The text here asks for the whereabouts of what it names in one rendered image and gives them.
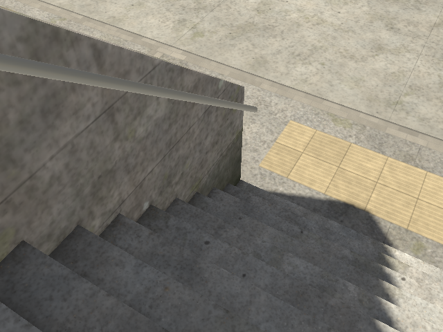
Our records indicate stairs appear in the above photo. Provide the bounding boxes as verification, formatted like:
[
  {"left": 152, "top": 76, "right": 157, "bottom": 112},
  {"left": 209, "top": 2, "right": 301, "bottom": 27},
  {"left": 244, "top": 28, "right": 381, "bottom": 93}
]
[{"left": 0, "top": 180, "right": 443, "bottom": 332}]

